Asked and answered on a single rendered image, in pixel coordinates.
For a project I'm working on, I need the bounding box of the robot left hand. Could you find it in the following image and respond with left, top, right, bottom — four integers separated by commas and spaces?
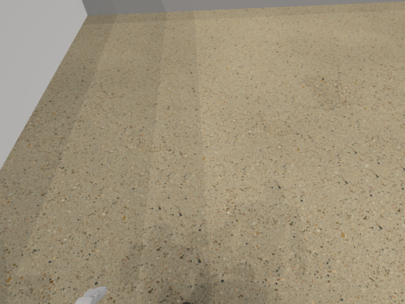
75, 286, 108, 304

